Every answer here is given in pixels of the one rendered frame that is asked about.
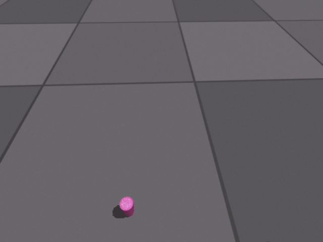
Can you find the cup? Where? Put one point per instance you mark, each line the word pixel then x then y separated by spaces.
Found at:
pixel 127 206

